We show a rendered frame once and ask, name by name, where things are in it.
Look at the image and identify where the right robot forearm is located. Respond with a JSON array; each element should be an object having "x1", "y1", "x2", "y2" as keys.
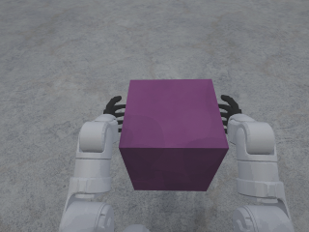
[{"x1": 227, "y1": 113, "x2": 295, "y2": 232}]

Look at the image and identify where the robot right upper arm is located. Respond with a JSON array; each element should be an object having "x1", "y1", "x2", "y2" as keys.
[{"x1": 233, "y1": 205, "x2": 294, "y2": 232}]

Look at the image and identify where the right robot hand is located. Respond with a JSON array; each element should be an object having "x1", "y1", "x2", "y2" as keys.
[{"x1": 218, "y1": 95, "x2": 242, "y2": 134}]

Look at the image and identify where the carton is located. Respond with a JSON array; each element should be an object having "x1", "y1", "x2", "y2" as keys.
[{"x1": 119, "y1": 78, "x2": 229, "y2": 191}]

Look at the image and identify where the left robot forearm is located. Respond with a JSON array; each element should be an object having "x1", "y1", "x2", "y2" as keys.
[{"x1": 59, "y1": 113, "x2": 119, "y2": 232}]

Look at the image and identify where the robot left upper arm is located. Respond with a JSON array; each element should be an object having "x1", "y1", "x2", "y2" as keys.
[{"x1": 60, "y1": 201, "x2": 114, "y2": 232}]

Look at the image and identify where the left robot hand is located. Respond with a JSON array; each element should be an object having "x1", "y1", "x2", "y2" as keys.
[{"x1": 103, "y1": 96, "x2": 126, "y2": 132}]

